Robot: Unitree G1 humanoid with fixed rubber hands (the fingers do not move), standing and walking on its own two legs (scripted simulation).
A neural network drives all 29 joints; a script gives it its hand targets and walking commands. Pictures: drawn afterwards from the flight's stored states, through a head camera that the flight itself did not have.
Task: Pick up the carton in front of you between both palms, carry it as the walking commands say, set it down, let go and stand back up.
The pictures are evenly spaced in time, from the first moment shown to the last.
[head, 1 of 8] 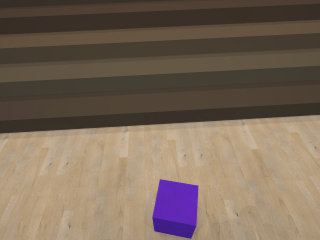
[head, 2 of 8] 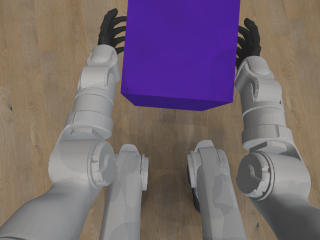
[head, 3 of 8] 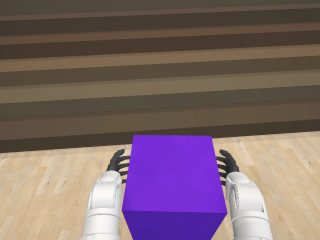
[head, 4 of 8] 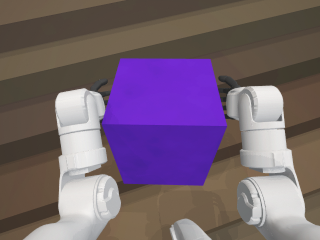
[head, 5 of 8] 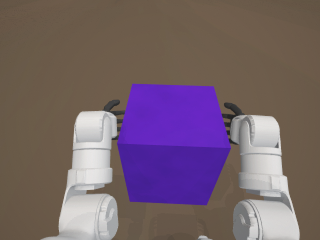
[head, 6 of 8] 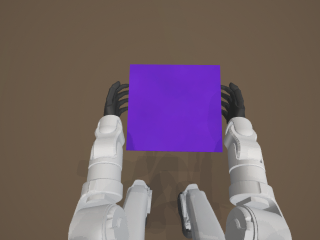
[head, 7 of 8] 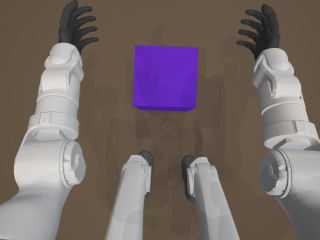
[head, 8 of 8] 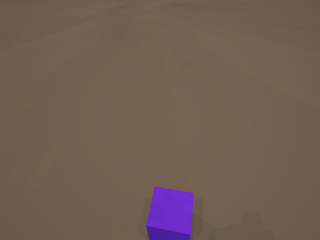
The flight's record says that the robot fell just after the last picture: no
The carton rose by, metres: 1.82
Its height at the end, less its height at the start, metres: +1.06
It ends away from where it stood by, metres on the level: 4.07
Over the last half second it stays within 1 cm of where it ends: yes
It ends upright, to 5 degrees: yes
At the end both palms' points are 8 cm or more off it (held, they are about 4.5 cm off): yes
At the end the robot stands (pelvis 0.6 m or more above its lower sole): yes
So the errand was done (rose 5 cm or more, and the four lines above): yes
